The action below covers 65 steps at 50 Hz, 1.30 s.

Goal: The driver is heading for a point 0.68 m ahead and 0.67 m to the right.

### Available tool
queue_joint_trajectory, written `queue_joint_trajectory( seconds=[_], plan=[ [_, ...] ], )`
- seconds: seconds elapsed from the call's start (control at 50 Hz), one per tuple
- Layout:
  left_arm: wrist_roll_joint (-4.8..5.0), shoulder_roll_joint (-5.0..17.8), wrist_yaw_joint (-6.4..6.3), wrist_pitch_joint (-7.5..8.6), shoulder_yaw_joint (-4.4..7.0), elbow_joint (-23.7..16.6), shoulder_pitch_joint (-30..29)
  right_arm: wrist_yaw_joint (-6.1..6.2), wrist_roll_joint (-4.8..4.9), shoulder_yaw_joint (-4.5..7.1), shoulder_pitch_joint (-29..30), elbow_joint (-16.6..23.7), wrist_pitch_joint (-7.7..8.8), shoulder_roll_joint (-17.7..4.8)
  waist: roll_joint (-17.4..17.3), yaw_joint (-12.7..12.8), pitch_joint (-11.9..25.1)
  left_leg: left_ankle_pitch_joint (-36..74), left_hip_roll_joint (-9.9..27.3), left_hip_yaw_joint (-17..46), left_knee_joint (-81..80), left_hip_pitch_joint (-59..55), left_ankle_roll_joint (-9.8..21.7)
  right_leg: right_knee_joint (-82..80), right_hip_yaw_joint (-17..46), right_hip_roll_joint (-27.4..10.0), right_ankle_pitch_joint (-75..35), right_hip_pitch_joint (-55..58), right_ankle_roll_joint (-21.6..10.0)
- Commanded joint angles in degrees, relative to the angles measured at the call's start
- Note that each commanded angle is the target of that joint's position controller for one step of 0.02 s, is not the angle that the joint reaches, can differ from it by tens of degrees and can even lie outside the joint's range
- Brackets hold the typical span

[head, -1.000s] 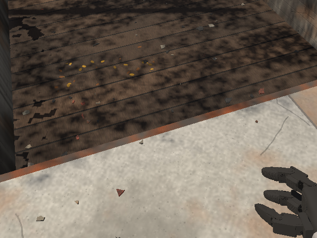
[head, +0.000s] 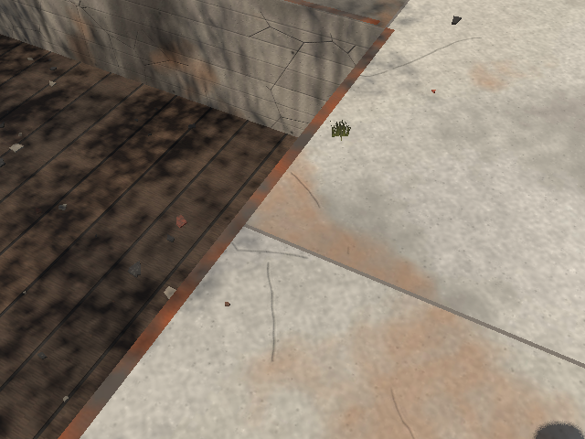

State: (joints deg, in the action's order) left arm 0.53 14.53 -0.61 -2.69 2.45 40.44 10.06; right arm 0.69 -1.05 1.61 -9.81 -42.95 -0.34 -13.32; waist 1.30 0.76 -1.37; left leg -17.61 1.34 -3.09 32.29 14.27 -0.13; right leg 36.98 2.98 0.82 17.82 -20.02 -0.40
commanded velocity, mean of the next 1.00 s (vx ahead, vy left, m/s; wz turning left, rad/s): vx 0.80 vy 0.00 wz -0.86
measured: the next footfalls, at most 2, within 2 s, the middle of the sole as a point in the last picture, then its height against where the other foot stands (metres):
right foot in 0.36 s outside the picture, level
left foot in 0.80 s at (430, 365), level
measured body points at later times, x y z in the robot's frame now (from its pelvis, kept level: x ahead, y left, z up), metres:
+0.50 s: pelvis +0.19 -0.15 -0.01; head +0.20 -0.20 +0.44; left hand +0.32 +0.09 -0.10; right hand +0.28 -0.46 -0.10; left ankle +0.22 +0.05 -0.62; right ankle +0.14 -0.20 -0.73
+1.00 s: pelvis +0.56 -0.36 +0.00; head +0.57 -0.41 +0.45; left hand +0.89 -0.32 -0.08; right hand +0.37 -0.61 -0.12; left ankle +0.66 -0.28 -0.73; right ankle +0.46 -0.40 -0.63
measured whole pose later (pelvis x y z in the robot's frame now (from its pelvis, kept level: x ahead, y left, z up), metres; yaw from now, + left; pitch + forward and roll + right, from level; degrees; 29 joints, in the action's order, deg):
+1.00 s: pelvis +0.56 -0.36 +0.00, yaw -53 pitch +1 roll +5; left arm 2.7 19.3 0.1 1.1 3.5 37.3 11.2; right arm -0.2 -0.3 5.7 -16.4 -42.7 6.0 -18.4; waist 2.3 -2.9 -4.0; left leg -14.1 -1.9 -7.2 25.0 11.3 -0.6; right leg 75.9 2.1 -4.4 20.3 -33.3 -3.9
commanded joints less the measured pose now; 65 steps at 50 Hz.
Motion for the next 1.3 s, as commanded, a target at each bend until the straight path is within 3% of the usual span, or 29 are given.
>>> queue_joint_trajectory(
  seconds=[0.02,0.1,0.28,0.32,0.34,0.36,0.38,0.4,0.42,0.46,0.52,0.6,0.72,0.76,0.8,0.82,0.84,0.86,0.9,0.92,0.98,1.06,1.14,1.18,1.22,1.24,1.26,1.28,1.3],
  plan=[
    [1.42,8.69,0.4,1.27,3.39,-7.49,-8.1,2.18,1.27,4.86,-6.76,2.45,1.25,-14.21,-14.48,-6.39,-0.38,-29.2,23.14,26.35,-23.46,-8.42,12.7,20.94,-2.35,-2.97,11.68,-19.65,-1.14],
    [1.59,6.08,1.27,2.37,3.46,-6.05,-5.21,2.4,1.63,4.29,-4.2,3.05,3.76,-10.36,-7.71,-4.46,-1.56,-20.86,21.26,17.79,-24.64,-18.72,8.88,26.63,-0.02,-7.4,5.01,-31.82,-0.25],
    [2.03,5.9,2.97,1.89,2.31,-6.79,-1.83,-1.21,2.03,6.41,-0.74,2.49,4.43,-14.83,-7.42,-0.68,-3.64,-8.74,18.09,-5.95,-24.18,-10.59,6.66,12.35,-9.6,-8.93,2.85,-12.83,-2.82],
    [2.41,7.78,2.59,1.71,3.43,-4.32,6.9,-1.7,2.53,6.25,2.03,2.67,3.88,-14.84,-6.11,5.18,-1.13,7.84,16.36,-10.92,-12.54,-7.43,5.42,7.96,-15.17,-4.03,1.85,-0.05,-5.73],
    [2.49,11.65,2.23,1.97,5.72,-0.27,18.18,-1.78,2.4,5.62,3.07,3.07,3.57,-13.11,-1.4,10.84,4.43,26.76,12.14,-15.23,6.69,-3.17,3.87,4.72,-17.98,1.6,0.85,14.9,-7.98],
    [2.26,17.96,1.86,2.36,7.85,3.91,31.09,-1.25,0.78,3.79,6.3,5.84,3.95,-8.16,12.53,15.49,3.45,9.21,8.29,-13.16,35.12,16.68,0.5,-0.03,-4.84,-0.56,3.61,29.09,-11.89],
    [1.74,22.35,2.48,4.23,7.14,0.19,24.03,-0.76,1.05,1.7,5.89,10.98,5.92,-1.54,27.29,6.38,5.18,-16.52,-3.4,-1.26,52.81,38.09,-1.34,-19.02,36.61,-11.91,26.7,31.73,-21.52],
    [1.66,17.29,3.56,6.52,5.35,-3.67,20.16,-0.71,3.29,2.63,10.39,13.07,8.36,-9.15,13.91,7.96,6.45,-11.25,-2.13,8.45,56.2,44.58,0.44,-29.24,49.57,-18.21,33.07,32.21,-22.35],
    [1.16,15.11,3.56,7.67,4.6,-3.45,20.08,-1.2,4.61,2.73,12.47,13.67,9.86,-10.47,7.15,7.01,3.96,-6.93,-0.1,8.22,55.0,47.74,2.04,-28.3,47.66,-20.78,29.31,31.7,-21.72],
    [0.37,12.39,3.06,7.82,3.47,-3.56,15.19,-1.17,1.63,2.43,8.28,10.89,10.63,-9.01,0.58,1.85,1.33,0.94,4.42,9.85,43.66,38.51,2.58,-23.78,34.81,-16.55,20.21,19.34,-18.26],
    [0.13,9.12,1.25,7.73,2.08,-5.26,11.98,-2.09,0.99,3.23,7.88,9.78,8.49,-10.01,1.2,-0.49,-2.03,9.48,3.98,8.59,31.53,31.36,-0.12,-26.03,23.11,-10.26,9.03,11.15,-16.54],
    [0.84,7.43,-1.24,6.91,1.58,-2.03,16.24,-2.76,0.72,1.75,18.93,12.97,8.18,-5.28,1.7,2.11,-4.79,22.72,-1.91,3.84,10.44,25.7,-3.52,-26.13,13.95,-4.68,-9.43,7.38,-13.41],
    [2.09,7.66,-1.97,6.39,2.38,2.41,19.4,-3.77,2.88,2.94,25.36,16.8,9.36,-6.93,6.69,3.8,-4.66,26.04,-3.76,5.81,-5.85,16.19,-1.94,-24.28,18.0,-7.39,-17.35,13.54,-10.35],
    [1.58,8.98,-2.38,5.68,3.27,2.42,17.81,-3.24,3.2,4.42,20.24,16.28,9.6,-9.84,8.55,0.66,-1.14,20.97,-4.67,5.07,-6.08,8.63,-0.79,-18.0,18.33,-7.53,-36.13,17.73,-8.74],
    [-1.07,11.63,-1.39,4.99,3.72,-0.31,10.58,-0.98,4.27,6.41,-3.63,12.12,8.25,-13.69,11.39,-12.74,14.0,13.95,-0.54,6.23,0.72,-20.17,1.92,6.65,17.44,-5.03,-49.07,9.99,-5.97],
    [-3.39,4.51,-0.65,5.81,1.44,-2.41,9.88,0.03,3.55,6.25,-18.47,9.62,7.1,-16.18,1.11,-15.44,26.35,-1.46,10.33,18.49,8.24,-43.34,2.71,27.68,15.81,-0.96,-18.47,-4.09,-5.25],
    [2.39,-0.98,-0.09,6.59,-0.41,-4.57,23.34,-1.56,0.48,5.98,-15.3,8.49,7.98,-18.2,-36.21,-4.39,36.3,-25.28,24.32,57.74,-12.23,-53.9,12.87,47.42,13.15,4.89,12.91,-20.65,-2.98],
    [4.7,5.59,-0.45,6.4,0.46,-1.97,20.16,-1.67,0.59,5.11,-10.57,10.38,7.74,-10.9,-27.5,-6.84,26.87,-36.9,21.34,56.26,-17.05,-47.57,11.73,50.09,10.74,-0.89,6.77,-26.16,-3.09],
    [2.17,8.37,0.07,5.97,0.91,-4.21,7.05,-1.02,0.52,4.42,-7.31,8.34,6.77,-7.99,-5.02,-7.24,10.78,-14.61,17.33,35.38,-16.31,-27.86,9.15,47.18,5.97,-4.63,2.1,-24.76,-3.06],
    [0.76,7.86,0.36,5.88,1.16,-5.57,3.29,-0.96,-0.07,4.45,-6.21,6.69,6.77,-8.08,-1.78,-5.67,6.52,-5.12,15.55,28.74,-16.97,-19.73,9.06,43.37,5.66,-6.99,1.25,-21.98,-3.48],
    [2.55,3.68,1.16,3.82,0.4,-7.74,2.93,-0.89,0.89,3.48,-3.49,3.37,7.49,-5.12,-4.85,-1.42,-0.55,2.86,15.04,17.03,-20.79,-9.08,9.01,39.28,5.08,-11.74,3.02,-21.43,-3.77],
    [1.75,3.29,1.96,3.63,-0.48,-9.97,-0.21,-0.7,0.96,4.2,-0.59,2.3,7.76,-9.19,-3.13,0.85,-5.91,12.47,14.03,3.16,-25.5,-3.88,8.17,32.78,3.06,-13.1,-8.28,-24.83,-2.29],
    [0.31,3.83,3.69,5.03,-0.67,-11.6,-10.05,-0.35,0.94,4.34,-4.66,1.11,7.31,-12.34,2.81,-2.33,-9.69,28.97,9.11,-8.68,-25.41,-3.43,5.2,12.59,-5.9,-7.28,-22.12,-15.97,-3.49],
    [-0.02,5.63,4.69,6.19,0.33,-11.63,-9.33,-0.12,1.42,5.01,-8.38,0.13,6.92,-17.03,-0.77,-1.11,-5.76,54.31,10.14,-8.75,-19.29,-8.52,4.54,5.75,-10.34,-0.49,-22.56,-6.4,-4.79],
    [0.29,11.03,4.63,6.01,3.23,-8.53,4.27,0.11,2.66,5.62,-7.84,0.42,5.94,-20.28,-5.93,6.93,3.26,69.29,11.58,-8.25,-1.34,-11.99,4.05,1.61,-9.6,3.93,-19.12,8.97,-8.11],
    [0.01,13.78,3.55,4.99,4.91,-5.96,13.48,-0.01,3.41,4.98,-5.85,1.01,5.76,-18.98,-4.33,12.44,7.22,63.38,9.91,-8.85,12.39,-6.26,2.22,-4.24,-6.68,3.23,-26.42,22.74,-10.16],
    [-0.02,17.0,2.11,4.15,4.94,-4.52,13.84,-0.28,1.11,2.88,-10.32,1.77,5.74,-10.64,9.75,7.0,10.03,-0.95,2.34,-7.99,34.78,6.97,-0.78,-0.21,6.23,-6.63,-49.93,36.43,-11.65],
    [-2.56,20.09,2.21,5.21,4.14,-8.91,9.38,-1.23,1.25,0.57,-20.75,3.14,6.63,-8.31,17.72,0.34,28.73,-23.25,-3.51,3.74,58.32,20.05,-2.37,-1.32,37.04,-24.38,-60.96,51.31,-27.35],
    [-2.43,16.04,2.81,5.3,3.89,-9.82,9.17,-1.17,2.25,1.93,-12.93,2.61,6.82,-15.46,3.48,6.45,34.37,-16.3,-1.45,10.64,57.75,17.68,-1.76,-8.61,36.43,-21.65,-51.63,45.2,-24.46]
  ],
)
